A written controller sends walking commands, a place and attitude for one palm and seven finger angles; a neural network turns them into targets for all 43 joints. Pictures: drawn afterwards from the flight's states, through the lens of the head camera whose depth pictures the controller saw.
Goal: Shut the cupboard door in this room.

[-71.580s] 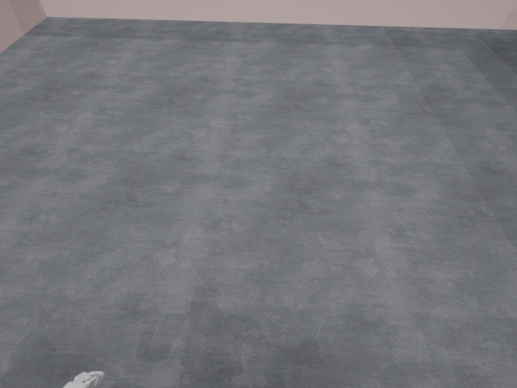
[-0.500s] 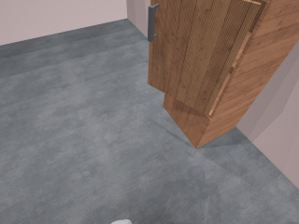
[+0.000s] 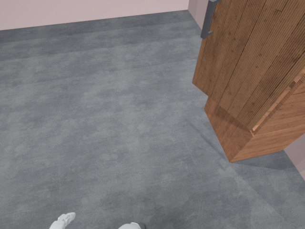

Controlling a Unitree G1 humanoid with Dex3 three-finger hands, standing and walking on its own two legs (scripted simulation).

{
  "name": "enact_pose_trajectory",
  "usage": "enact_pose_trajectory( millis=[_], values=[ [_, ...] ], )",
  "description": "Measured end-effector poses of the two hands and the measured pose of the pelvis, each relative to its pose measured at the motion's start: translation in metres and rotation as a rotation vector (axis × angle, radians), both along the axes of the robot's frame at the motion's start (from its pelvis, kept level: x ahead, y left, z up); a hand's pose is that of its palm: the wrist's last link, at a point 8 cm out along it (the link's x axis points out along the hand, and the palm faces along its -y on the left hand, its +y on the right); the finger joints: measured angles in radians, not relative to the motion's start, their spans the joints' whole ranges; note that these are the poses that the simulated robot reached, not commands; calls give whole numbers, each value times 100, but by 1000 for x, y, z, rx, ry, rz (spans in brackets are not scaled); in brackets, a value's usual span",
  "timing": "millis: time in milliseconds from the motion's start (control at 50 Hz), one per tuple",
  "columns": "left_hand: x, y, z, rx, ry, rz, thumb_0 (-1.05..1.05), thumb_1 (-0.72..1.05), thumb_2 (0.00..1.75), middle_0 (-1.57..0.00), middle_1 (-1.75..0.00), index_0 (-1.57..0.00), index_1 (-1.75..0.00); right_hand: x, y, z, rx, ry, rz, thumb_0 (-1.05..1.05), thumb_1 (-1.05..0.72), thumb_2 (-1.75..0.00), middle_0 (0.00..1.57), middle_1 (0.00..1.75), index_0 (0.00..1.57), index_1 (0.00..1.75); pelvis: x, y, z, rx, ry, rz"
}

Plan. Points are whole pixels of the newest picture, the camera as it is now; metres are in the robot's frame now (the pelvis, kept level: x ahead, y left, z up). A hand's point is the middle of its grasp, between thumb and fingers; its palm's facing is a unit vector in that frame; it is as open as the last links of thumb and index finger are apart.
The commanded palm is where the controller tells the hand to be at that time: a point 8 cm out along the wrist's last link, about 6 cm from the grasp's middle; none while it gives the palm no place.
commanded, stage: walk to a spot facing it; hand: left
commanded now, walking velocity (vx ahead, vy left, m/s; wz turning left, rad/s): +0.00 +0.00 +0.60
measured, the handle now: (211, 18) +0.89 -0.22 +0.07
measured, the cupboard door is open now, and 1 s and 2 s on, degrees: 25 25 25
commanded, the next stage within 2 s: turn to face it in 1.90 s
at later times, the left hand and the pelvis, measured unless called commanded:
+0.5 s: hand out of the picture +0.01 +0.22 -0.17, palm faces +0.36 -0.89 -0.27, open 7.4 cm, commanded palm none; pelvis +0.03 +0.00 +0.00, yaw +20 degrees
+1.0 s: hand out of the picture -0.01 +0.14 -0.17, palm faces +0.69 -0.70 -0.18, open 7.4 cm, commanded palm none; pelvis +0.15 +0.06 -0.01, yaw +40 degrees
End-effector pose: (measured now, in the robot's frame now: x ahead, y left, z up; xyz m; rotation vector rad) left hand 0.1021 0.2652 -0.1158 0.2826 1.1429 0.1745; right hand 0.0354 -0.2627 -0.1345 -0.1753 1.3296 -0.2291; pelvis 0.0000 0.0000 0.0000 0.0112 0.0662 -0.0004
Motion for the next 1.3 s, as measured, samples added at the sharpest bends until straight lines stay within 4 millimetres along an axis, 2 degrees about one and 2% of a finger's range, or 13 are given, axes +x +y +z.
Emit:
enact_pose_trajectory(
  millis=[80, 160, 260, 380, 500, 600, 700, 840, 980, 1020, 1080, 1200, 1300],
  values=[
    [-30, -10, 4, 12, 56, 75, 1, 91, 90, -20, -30, -20, -30, 24, -14, -3, 6, -10, 57, 1, -90, -90, 20, 29, 20, 30, 1, -7, 3, -3, -22, 60],
    [-54, -20, 3, -7, 92, 140, 1, 91, 90, -20, -30, -20, -30, 51, -11, 1, 25, -24, 125, 1, -90, -90, 20, 29, 20, 30, 8, -13, 7, 28, -39, 124],
    [-85, -22, -9, -47, 112, 249, 1, 90, 90, -20, -30, -20, -30, 96, 11, 0, 38, -34, 255, 1, -91, -90, 20, 29, 19, 30, 14, -10, 2, 41, -45, 211],
    [-126, -9, -33, -74, 176, 371, 1, 90, 90, -21, -30, -20, -30, 153, 48, -2, 26, -139, 398, 1, -90, -90, 20, 29, 20, 30, 20, 1, -13, 34, -46, 280],
    [-116, -6, -17, -63, 128, 436, 1, 91, 90, -20, -30, -20, -30, 173, 60, 3, 43, -148, 474, 1, -90, -90, 20, 29, 20, 30, 32, -4, -4, 20, -46, 349],
    [-94, -12, -5, -19, 18, 455, 1, 91, 90, -20, -30, -20, -30, 191, 52, -13, 75, -106, 506, 1, -90, -90, 21, 29, 20, 30, 58, -16, -10, 21, -46, 420],
    [-102, -35, 4, -24, 28, 562, 1, 91, 90, -20, -30, -20, -30, 226, 57, -8, 80, -64, 566, 1, -90, -90, 20, 29, 20, 30, 84, -14, 0, 28, -49, 496],
    [-118, -75, 1, -133, 151, 704, 1, 91, 90, -20, -30, -20, -30, 290, 110, 8, 115, -83, 686, 1, -90, -90, 20, 29, 19, 30, 120, 5, 12, 40, -40, 607],
    [-142, -94, -21, -253, 280, 858, 1, 90, 90, -20, -30, -20, -30, 361, 212, 4, 144, -159, 870, 1, -90, -90, 20, 29, 19, 30, 151, 48, -5, 41, -57, 695],
    [-145, -85, -34, -280, 310, 878, 1, 90, 90, -21, -30, -20, -30, 378, 236, -2, 147, -232, 893, 1, -90, -90, 20, 29, 20, 30, 158, 66, -18, 13, -67, 708],
    [-131, -51, -44, -258, 289, 889, 1, 90, 90, -21, -30, -20, -30, 388, 251, -1, 125, -252, 907, 1, -90, -90, 20, 29, 20, 30, 167, 80, -21, 29, -79, 732],
    [-57, 43, -23, -135, 41, 878, 1, 91, 90, -20, -30, -20, -30, 386, 252, 7, 71, -140, 914, 1, -90, -90, 20, 29, 20, 30, 191, 104, -3, 17, -64, 794],
    [9, 102, 2, -63, -106, 846, 1, 91, 90, -20, -30, -20, -30, 388, 247, 12, 60, -51, 883, 1, -90, -90, 20, 29, 20, 30, 223, 121, 8, 9, -51, 839]
  ],
)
